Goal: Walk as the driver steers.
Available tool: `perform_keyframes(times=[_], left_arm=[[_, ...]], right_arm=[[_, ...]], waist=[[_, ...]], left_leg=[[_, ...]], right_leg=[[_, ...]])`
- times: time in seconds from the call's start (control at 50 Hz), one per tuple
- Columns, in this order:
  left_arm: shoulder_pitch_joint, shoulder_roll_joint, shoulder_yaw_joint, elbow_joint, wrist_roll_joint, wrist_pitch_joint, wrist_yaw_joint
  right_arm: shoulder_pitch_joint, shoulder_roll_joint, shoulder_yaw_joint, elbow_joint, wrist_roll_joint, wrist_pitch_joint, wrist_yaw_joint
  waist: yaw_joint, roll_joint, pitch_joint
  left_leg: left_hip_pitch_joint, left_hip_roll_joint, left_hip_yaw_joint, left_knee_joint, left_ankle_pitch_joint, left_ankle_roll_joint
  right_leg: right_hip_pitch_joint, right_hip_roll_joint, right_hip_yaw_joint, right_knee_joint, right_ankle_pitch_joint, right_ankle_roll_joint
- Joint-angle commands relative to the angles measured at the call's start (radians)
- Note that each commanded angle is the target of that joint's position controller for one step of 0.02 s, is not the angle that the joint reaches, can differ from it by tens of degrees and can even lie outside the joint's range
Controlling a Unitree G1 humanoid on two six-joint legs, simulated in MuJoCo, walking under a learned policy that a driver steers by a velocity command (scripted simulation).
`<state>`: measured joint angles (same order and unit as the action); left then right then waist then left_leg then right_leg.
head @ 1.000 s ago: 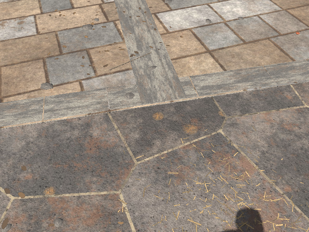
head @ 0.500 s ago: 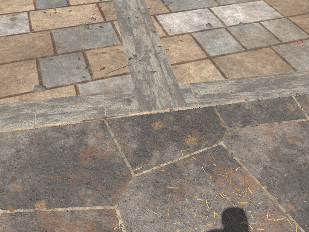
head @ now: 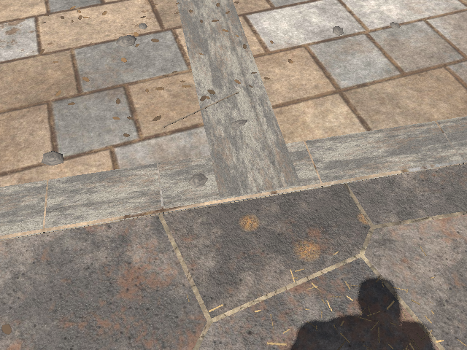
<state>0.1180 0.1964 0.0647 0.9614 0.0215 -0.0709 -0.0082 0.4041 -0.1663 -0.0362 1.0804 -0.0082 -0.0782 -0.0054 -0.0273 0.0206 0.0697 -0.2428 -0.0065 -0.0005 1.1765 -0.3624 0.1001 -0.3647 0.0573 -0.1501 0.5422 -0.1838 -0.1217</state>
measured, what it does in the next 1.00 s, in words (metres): walks ahead, turning left: left foot, then right foot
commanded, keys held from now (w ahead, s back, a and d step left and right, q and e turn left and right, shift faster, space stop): w+q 0.50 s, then q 0.10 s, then no key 0.40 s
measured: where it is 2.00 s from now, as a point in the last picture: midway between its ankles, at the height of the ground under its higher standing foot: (198, 331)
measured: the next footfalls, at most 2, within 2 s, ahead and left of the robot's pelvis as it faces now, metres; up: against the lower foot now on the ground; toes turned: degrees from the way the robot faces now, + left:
left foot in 0.46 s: +0.39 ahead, +0.12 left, +0.00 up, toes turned +19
right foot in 0.94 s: +0.64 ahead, +0.06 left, +0.00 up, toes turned +23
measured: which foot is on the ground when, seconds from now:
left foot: up 0.00-0.44, down 0.46-0.94, up 0.96-1.00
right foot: down 0.00-0.46, up 0.48-0.92, down 0.94-1.00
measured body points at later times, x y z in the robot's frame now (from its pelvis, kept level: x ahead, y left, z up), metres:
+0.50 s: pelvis +0.28 +0.05 -0.01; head +0.32 +0.06 +0.44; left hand +0.18 +0.27 -0.16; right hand +0.49 -0.15 -0.13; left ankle +0.35 +0.10 -0.73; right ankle +0.11 -0.07 -0.65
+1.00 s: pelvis +0.48 +0.09 +0.00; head +0.52 +0.09 +0.45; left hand +0.49 +0.36 -0.12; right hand +0.62 -0.14 -0.14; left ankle +0.35 +0.11 -0.69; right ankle +0.60 +0.05 -0.73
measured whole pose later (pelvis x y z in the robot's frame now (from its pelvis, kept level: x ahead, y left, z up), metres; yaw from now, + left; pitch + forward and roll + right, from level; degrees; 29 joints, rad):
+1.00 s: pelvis +0.48 +0.09 +0.00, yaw +25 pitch -1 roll +1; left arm 0.17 0.21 0.02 0.85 0.01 -0.05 0.02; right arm 0.28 -0.24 -0.05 0.95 0.00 -0.03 -0.03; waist -0.03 0.01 0.09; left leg -0.17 -0.14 -0.06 0.79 -0.51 0.07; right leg -0.38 0.01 -0.06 0.53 -0.14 -0.07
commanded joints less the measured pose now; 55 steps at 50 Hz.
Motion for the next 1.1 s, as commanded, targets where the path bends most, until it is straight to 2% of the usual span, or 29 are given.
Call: perform_keyframes(times=[0.02,0.06,0.12,0.22,0.32,0.38,0.42,0.44,0.46,0.48,0.5,0.52,0.54,0.58,0.62,0.66,0.72,0.82,0.86,0.9,0.92,0.94,0.96,0.98,1.0,1.02,1.04,1.06,1.1], left_arm=[[0.113,0.035,0.002,0.012,-0.006,-0.024,0.008],[0.165,0.033,-0.003,0.034,-0.005,-0.041,0.016],[0.215,0.074,0.003,0.041,-0.004,-0.054,0.019],[0.284,0.069,-0.006,0.046,-0.006,-0.056,0.025],[0.381,0.094,-0.005,0.075,-0.004,-0.045,0.045],[0.367,0.129,0.003,0.074,0.0,-0.031,0.059],[0.336,0.161,0.014,0.057,0.007,-0.015,0.06],[0.319,0.17,0.018,0.043,0.004,-0.009,0.052],[0.295,0.156,0.015,0.009,-0.003,-0.011,0.042],[0.301,0.062,0.004,-0.072,-0.018,-0.02,0.018],[0.179,0.135,0.012,-0.107,-0.011,-0.036,0.01],[0.13,0.123,0.007,-0.13,-0.024,-0.05,0.007],[0.158,0.123,0.008,-0.114,-0.026,-0.054,0.015],[0.199,0.109,0.008,-0.107,0.012,-0.015,0.023],[0.218,0.09,0.006,-0.115,0.021,0.023,0.02],[0.195,0.082,0.001,-0.129,0.016,0.038,0.015],[0.1,0.091,-0.007,-0.165,0.01,0.045,0.012],[-0.004,0.101,-0.02,-0.197,-0.002,0.04,0.017],[0.009,0.111,-0.021,-0.19,-0.001,0.033,0.022],[0.093,0.131,-0.014,-0.16,0.001,0.024,0.031],[0.16,0.134,-0.011,-0.135,0.004,0.016,0.036],[0.242,0.148,-0.008,-0.11,0.009,0.0,0.042],[0.295,0.217,0.002,-0.112,0.011,-0.008,0.044],[0.263,0.199,-0.005,-0.116,-0.016,0.01,0.036],[0.208,0.155,-0.019,-0.129,-0.028,0.018,0.027],[0.136,0.119,-0.031,-0.137,-0.02,0.024,0.027],[0.083,0.09,-0.044,-0.141,-0.009,0.032,0.031],[0.057,0.087,-0.048,-0.138,-0.004,0.037,0.038],[0.064,0.108,-0.046,-0.116,0.006,0.042,0.039]], right_arm=[[0.021,-0.061,-0.021,-0.057,-0.021,0.008,0.009],[0.041,-0.034,-0.021,-0.057,-0.029,0.034,0.019],[-0.069,-0.042,-0.026,-0.107,-0.025,0.057,0.028],[-0.268,-0.039,-0.018,-0.185,-0.014,0.052,0.044],[-0.413,-0.036,-0.007,-0.249,-0.018,0.047,0.052],[-0.353,-0.067,-0.022,-0.243,-0.023,0.049,0.047],[-0.203,-0.107,-0.043,-0.203,-0.026,0.047,0.042],[-0.082,-0.139,-0.061,-0.167,-0.033,0.04,0.037],[0.032,-0.221,-0.09,-0.147,-0.046,0.038,0.025],[-0.027,-0.312,-0.112,-0.177,-0.032,0.05,0.022],[-0.008,-0.304,-0.108,-0.177,-0.015,0.063,0.018],[-0.076,-0.261,-0.095,-0.178,-0.008,0.061,0.009],[-0.121,-0.207,-0.081,-0.181,-0.006,0.052,0.007],[-0.174,-0.172,-0.065,-0.195,0.006,0.032,-0.002],[-0.153,-0.187,-0.062,-0.191,0.01,0.014,0.0],[-0.117,-0.208,-0.064,-0.185,0.004,0.012,0.001],[-0.079,-0.195,-0.054,-0.182,0.004,0.024,-0.002],[-0.03,-0.19,-0.042,-0.17,-0.008,0.038,-0.019],[-0.037,-0.189,-0.039,-0.167,-0.016,0.042,-0.024],[-0.066,-0.198,-0.039,-0.167,-0.015,0.041,-0.029],[-0.089,-0.203,-0.038,-0.167,-0.005,0.037,-0.03],[-0.107,-0.201,-0.034,-0.175,0.006,0.03,-0.028],[-0.036,-0.156,-0.023,-0.192,0.016,0.024,-0.026],[0.078,-0.134,-0.025,-0.154,0.025,0.048,-0.026],[0.036,-0.174,-0.032,-0.133,-0.005,0.069,-0.026],[-0.02,-0.166,-0.032,-0.135,-0.016,0.08,-0.022],[-0.05,-0.149,-0.027,-0.136,-0.016,0.089,-0.018],[-0.059,-0.137,-0.023,-0.132,-0.017,0.102,-0.014],[-0.03,-0.115,-0.011,-0.102,-0.017,0.119,-0.013]], waist=[[0.011,-0.023,-0.01],[-0.011,-0.044,-0.01],[-0.01,-0.055,0.016],[0.026,-0.065,0.046],[0.069,-0.074,0.051],[0.023,-0.119,-0.004],[-0.046,-0.144,-0.087],[-0.104,-0.118,-0.148],[-0.163,-0.026,-0.228],[-0.07,0.232,-0.288],[-0.103,0.036,-0.266],[-0.066,-0.003,-0.142],[-0.01,-0.087,-0.06],[0.052,-0.089,-0.054],[0.074,-0.052,-0.076],[0.067,-0.009,-0.093],[0.03,0.044,-0.102],[-0.029,0.065,-0.102],[-0.023,0.067,-0.09],[0.016,0.066,-0.089],[0.057,0.05,-0.095],[0.101,0.001,-0.133],[0.074,-0.157,-0.238],[0.04,-0.257,-0.341],[0.025,-0.127,-0.27],[0.013,-0.082,-0.172],[-0.005,-0.067,-0.116],[-0.02,-0.105,-0.083],[-0.025,-0.152,-0.087]], left_leg=[[-0.273,0.101,-0.061,0.062,0.095,0.006],[-0.24,0.105,-0.051,0.026,0.111,-0.007],[-0.357,0.121,-0.032,-0.035,0.203,-0.018],[-0.421,0.102,0.036,-0.304,0.377,-0.033],[-0.395,0.054,0.143,-0.522,0.366,-0.002],[-0.284,-0.023,0.19,-0.547,0.228,0.056],[-0.124,-0.08,0.192,-0.575,0.129,0.108],[0.045,-0.097,0.164,-0.663,0.143,0.138],[0.268,0.059,-0.055,-0.726,0.051,0.198],[0.551,0.343,-0.647,-0.834,0.082,0.366],[0.522,0.343,-0.675,-0.91,0.094,0.368],[0.408,0.336,-0.533,-0.919,0.242,0.328],[0.265,0.297,-0.42,-0.919,0.514,0.279],[0.128,0.198,-0.244,-0.894,0.82,0.219],[0.098,0.153,-0.178,-0.874,0.993,0.194],[0.099,0.119,-0.13,-0.86,1.09,0.16],[0.129,0.084,-0.095,-0.848,1.103,0.083],[0.25,0.111,-0.115,-0.812,1.075,0.042],[0.264,0.13,-0.131,-0.773,1.084,0.045],[0.256,0.143,-0.157,-0.698,1.131,0.041],[0.247,0.13,-0.155,-0.63,1.107,0.028],[0.179,0.091,-0.139,-0.52,0.96,0.002],[0.048,-0.014,-0.091,-0.295,0.406,-0.031],[-0.056,-0.141,-0.068,-0.127,-0.272,-0.056],[-0.073,-0.106,-0.119,-0.056,-0.283,-0.052],[-0.087,-0.082,-0.128,-0.06,-0.23,-0.059],[-0.073,-0.054,-0.125,-0.125,-0.186,-0.07],[-0.034,-0.033,-0.111,-0.204,-0.149,-0.085],[0.025,-0.041,-0.051,-0.338,-0.127,-0.106]], right_leg=[[0.173,-0.332,0.385,-0.402,-0.086,-0.081],[0.138,-0.305,0.277,-0.411,0.032,-0.06],[0.173,-0.29,0.169,-0.435,0.111,-0.041],[0.246,-0.247,0.022,-0.422,0.312,0.004],[0.423,-0.285,-0.056,-0.362,0.549,0.014],[0.511,-0.311,-0.103,-0.2,0.951,0.025],[0.509,-0.324,-0.113,0.045,1.05,0.014],[0.431,-0.317,-0.12,0.253,0.922,0.022],[0.216,-0.28,-0.124,0.565,0.574,0.047],[-0.259,-0.025,-0.039,0.952,-0.343,0.113],[-0.39,-0.055,0.166,0.977,-0.279,0.098],[-0.418,-0.11,0.182,0.909,-0.187,0.094],[-0.345,-0.142,0.174,0.806,-0.146,0.101],[-0.207,-0.161,0.176,0.698,-0.154,0.133],[-0.175,-0.147,0.157,0.622,-0.146,0.157],[-0.181,-0.133,0.13,0.538,-0.08,0.163],[-0.191,-0.121,0.109,0.399,0.031,0.155],[-0.187,-0.095,0.105,0.195,0.124,0.12],[-0.141,-0.076,0.108,0.134,0.079,0.1],[-0.032,-0.052,0.111,0.047,0.03,0.068],[0.054,-0.049,0.112,-0.06,0.096,0.051],[0.22,-0.112,0.169,-0.149,0.407,0.028],[0.426,-0.349,0.379,-0.077,0.99,-0.066],[0.471,-0.497,0.565,-0.094,1.143,-0.234],[0.346,-0.463,0.551,-0.15,0.886,-0.236],[0.239,-0.408,0.479,-0.199,0.658,-0.199],[0.156,-0.355,0.412,-0.251,0.481,-0.153],[0.09,-0.308,0.354,-0.29,0.353,-0.115],[0.067,-0.244,0.284,-0.302,0.239,-0.074]])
